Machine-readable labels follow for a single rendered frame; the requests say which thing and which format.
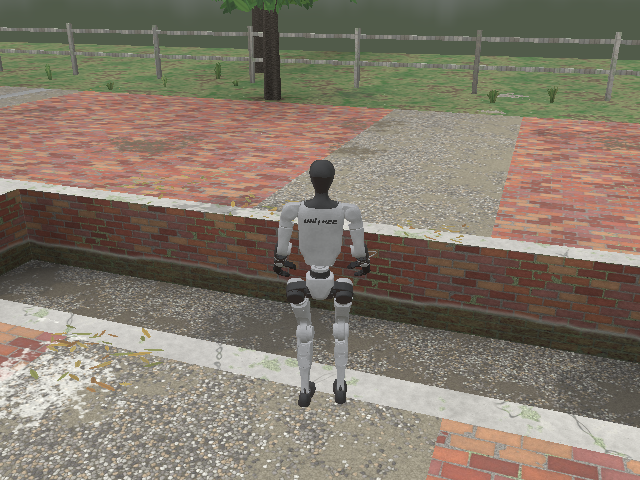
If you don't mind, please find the robot right upper arm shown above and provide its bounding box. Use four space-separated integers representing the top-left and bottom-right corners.
342 203 366 258

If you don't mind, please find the robot left thigh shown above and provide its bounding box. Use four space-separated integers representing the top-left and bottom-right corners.
286 278 315 343

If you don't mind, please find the robot left upper arm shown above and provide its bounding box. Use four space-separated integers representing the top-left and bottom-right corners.
276 202 301 256

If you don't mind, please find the robot right hand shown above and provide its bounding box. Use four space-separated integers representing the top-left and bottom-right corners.
347 261 371 276

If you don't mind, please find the robot right forearm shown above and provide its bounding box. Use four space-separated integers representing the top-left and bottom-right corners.
356 243 370 267

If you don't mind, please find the robot right foot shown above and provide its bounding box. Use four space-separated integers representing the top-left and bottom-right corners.
333 379 347 404

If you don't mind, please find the robot left hand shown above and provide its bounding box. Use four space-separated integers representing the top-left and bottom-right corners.
273 260 296 277

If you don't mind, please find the robot left forearm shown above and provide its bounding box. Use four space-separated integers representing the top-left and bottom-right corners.
274 241 288 267

